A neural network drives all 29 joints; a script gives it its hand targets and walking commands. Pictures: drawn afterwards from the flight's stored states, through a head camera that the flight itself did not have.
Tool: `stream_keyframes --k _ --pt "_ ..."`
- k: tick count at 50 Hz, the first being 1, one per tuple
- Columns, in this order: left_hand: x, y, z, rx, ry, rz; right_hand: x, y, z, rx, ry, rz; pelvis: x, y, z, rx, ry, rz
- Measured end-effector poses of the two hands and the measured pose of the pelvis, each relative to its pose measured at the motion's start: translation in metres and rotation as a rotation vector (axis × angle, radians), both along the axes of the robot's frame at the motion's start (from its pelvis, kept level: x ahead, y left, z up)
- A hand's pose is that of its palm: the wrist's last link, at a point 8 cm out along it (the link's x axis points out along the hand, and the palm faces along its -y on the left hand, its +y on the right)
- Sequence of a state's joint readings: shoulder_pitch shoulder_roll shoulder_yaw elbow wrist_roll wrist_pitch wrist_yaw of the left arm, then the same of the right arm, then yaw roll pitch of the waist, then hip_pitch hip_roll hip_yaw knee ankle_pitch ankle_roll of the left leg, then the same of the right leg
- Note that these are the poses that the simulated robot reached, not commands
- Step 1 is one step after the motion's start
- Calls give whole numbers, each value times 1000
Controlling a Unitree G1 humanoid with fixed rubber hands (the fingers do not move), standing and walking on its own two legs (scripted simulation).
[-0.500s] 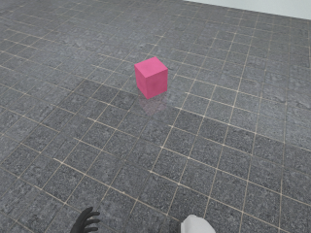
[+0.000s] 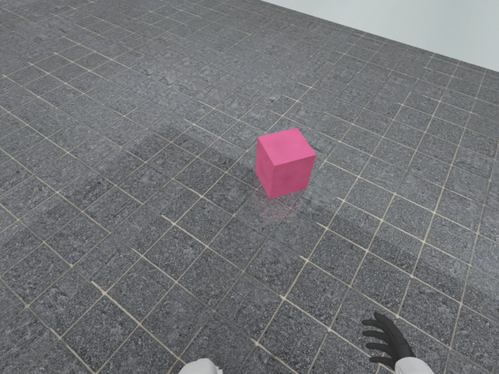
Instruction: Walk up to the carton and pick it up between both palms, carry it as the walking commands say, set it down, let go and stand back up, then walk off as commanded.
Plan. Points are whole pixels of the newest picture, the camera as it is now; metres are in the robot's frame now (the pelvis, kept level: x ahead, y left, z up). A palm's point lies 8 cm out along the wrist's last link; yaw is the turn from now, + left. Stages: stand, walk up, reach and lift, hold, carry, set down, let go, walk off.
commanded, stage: walk up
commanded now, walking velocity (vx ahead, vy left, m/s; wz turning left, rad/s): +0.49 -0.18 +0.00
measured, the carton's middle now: (283, 163) +1.11 -0.10 -0.63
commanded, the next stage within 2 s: none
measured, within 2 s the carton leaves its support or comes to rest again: neither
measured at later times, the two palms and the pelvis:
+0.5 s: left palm (190, 252) +0.35 +0.17 -0.11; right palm (430, 361) +0.18 -0.30 -0.14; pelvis +0.24 -0.06 +0.00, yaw +0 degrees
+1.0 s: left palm (179, 214) +0.46 +0.21 -0.14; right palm (383, 205) +0.50 -0.27 -0.10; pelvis +0.46 -0.03 +0.02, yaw -1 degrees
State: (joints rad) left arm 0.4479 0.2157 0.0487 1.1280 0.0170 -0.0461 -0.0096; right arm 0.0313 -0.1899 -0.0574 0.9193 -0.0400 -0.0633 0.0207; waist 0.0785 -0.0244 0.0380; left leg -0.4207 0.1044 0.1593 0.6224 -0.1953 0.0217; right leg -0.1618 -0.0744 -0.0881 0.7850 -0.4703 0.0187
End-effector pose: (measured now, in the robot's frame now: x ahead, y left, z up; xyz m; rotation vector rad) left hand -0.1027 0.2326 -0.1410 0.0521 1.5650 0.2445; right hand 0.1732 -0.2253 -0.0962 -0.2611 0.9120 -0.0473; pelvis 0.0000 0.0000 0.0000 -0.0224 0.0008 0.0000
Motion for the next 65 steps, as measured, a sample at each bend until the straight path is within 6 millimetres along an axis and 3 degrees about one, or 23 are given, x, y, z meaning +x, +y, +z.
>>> stream_keyframes --k 2,6,10,13,16,20,23,29,35,38,40,43,49,54,57,61,65 --pt "41 9 -2 3 -47 -23 -11 -3 -2 -18 63 -37 18 2 4 7 3 -7" --pt "141 16 2 -3 -172 -107 -54 -15 -6 -26 229 -154 54 3 14 16 -5 -6" --pt "241 7 14 -16 -285 -195 -97 -21 -7 -11 390 -255 89 -2 21 16 -10 -9" --pt "312 -10 22 -29 -361 -257 -119 -24 -7 7 500 -318 116 -11 23 21 -9 -13" --pt "377 -31 29 -31 -430 -308 -125 -30 -10 31 586 -366 146 -25 20 33 -6 -16" --pt "450 -57 28 12 -520 -339 -104 -47 -31 66 661 -354 193 -49 2 47 0 -2" --pt "463 -67 27 41 -512 -311 -46 -64 -45 70 614 -295 219 -59 0 22 -12 2" --pt "426 -66 27 47 -327 -184 133 -82 -36 66 329 -187 274 -63 15 -2 -21 4" --pt "388 -58 21 25 -136 -59 297 -63 -8 51 114 -59 332 -53 17 -18 -20 9" --pt "384 -49 11 6 -56 -16 360 -46 1 27 41 -8 365 -42 10 -31 -19 15" --pt "392 -41 1 -6 -17 -9 388 -37 -1 5 9 -1 387 -34 1 -22 -19 9" --pt "430 -29 -4 -4 -32 -16 393 -31 -3 -11 49 -22 411 -29 3 -2 -16 -4" --pt "543 -19 0 -4 -146 -107 338 -43 -8 -23 257 -167 451 -30 15 3 -22 -9" --pt "634 -33 11 -12 -244 -189 296 -54 -11 -7 417 -263 480 -41 21 9 -20 -15" --pt "684 -49 18 -8 -303 -235 282 -64 -15 12 486 -308 497 -53 21 20 -17 -19" --pt "736 -73 21 32 -386 -272 284 -79 -35 58 551 -324 527 -74 9 50 -17 -17" --pt "747 -88 26 58 -384 -253 321 -90 -46 75 544 -285 548 -83 8 31 -30 -10"
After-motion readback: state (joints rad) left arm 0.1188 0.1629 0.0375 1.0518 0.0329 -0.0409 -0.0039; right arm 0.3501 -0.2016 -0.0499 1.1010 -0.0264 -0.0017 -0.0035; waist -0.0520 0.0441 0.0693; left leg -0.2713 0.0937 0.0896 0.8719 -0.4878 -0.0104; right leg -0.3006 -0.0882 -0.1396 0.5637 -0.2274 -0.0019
